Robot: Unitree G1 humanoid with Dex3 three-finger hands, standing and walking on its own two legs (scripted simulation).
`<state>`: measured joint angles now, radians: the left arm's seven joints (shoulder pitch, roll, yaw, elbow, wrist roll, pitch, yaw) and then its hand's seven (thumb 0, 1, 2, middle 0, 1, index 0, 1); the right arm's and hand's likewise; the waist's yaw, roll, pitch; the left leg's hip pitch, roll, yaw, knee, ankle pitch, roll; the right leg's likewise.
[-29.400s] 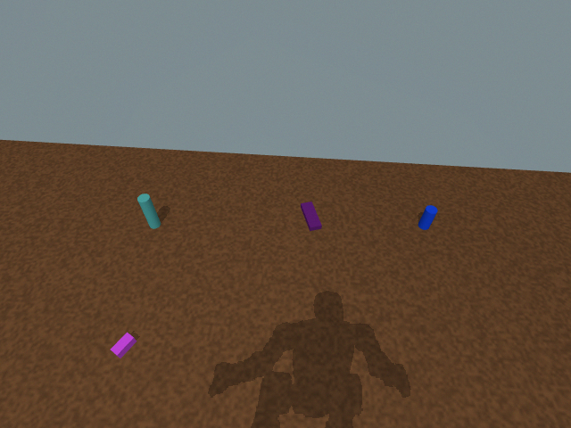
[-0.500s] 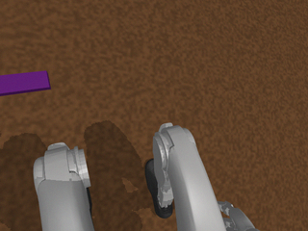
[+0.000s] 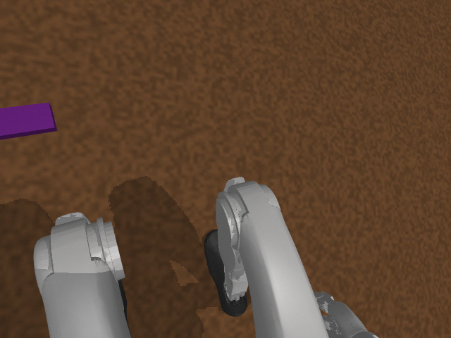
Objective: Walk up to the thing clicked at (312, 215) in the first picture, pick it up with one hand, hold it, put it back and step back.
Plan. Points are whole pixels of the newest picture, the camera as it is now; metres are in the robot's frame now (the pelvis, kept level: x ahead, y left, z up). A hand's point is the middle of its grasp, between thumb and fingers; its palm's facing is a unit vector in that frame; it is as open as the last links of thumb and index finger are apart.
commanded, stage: rise first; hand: left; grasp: from above
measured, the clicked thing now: (10, 122) +0.51 +0.31 -0.31
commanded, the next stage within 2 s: approach in 1.08 s
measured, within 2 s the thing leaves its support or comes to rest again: neither
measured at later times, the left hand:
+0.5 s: hand out of the picture +0.46 +0.35 -0.20, palm faces -0.44 -0.10 -0.89, open 14.2 cm
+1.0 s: hand out of the picture +0.47 +0.35 -0.18, palm faces -0.44 -0.09 -0.90, open 14.2 cm
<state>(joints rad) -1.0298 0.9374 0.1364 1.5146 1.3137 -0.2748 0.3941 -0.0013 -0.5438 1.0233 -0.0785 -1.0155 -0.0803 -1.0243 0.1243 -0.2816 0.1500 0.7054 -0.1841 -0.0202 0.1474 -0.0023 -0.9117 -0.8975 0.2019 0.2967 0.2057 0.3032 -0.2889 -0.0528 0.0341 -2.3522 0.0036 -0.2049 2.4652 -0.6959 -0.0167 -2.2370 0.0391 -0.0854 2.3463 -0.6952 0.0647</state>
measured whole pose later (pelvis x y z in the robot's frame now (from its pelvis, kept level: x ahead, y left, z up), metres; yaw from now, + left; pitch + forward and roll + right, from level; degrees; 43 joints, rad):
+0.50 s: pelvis +0.00 +0.00 +0.00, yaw -1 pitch +32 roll -13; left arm -1.04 0.99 0.14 1.55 1.32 -0.27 0.42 0.00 -0.55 1.03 -0.08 -1.01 -0.08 -1.02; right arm 0.14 -0.29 0.19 0.69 -0.19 -0.06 0.15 0.00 -0.91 -0.90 0.20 0.30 0.21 0.30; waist -0.32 -0.07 0.07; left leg -2.36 0.01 -0.22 2.48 -0.69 -0.01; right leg -2.23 0.05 -0.10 2.34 -0.69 0.07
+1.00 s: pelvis +0.00 +0.00 +0.00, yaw -1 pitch +32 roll -13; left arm -1.05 0.97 0.12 1.51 1.30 -0.25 0.38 0.00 -0.56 1.04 -0.09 -1.00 -0.08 -1.02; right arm 0.13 -0.30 0.19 0.67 -0.17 -0.05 0.17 0.00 -0.91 -0.90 0.20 0.30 0.21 0.30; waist -0.31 -0.05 0.05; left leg -2.35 0.00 -0.22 2.46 -0.69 -0.01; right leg -2.22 0.04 -0.10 2.33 -0.68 0.07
